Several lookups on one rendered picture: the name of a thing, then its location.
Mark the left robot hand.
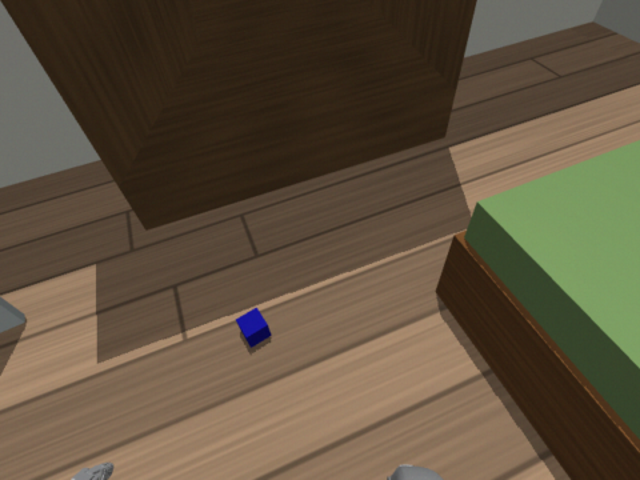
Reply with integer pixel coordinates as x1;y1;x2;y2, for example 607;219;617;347
71;462;114;480

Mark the bed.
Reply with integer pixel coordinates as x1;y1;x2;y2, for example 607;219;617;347
435;140;640;480

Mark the cube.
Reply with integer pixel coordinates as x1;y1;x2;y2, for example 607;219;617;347
236;307;271;348

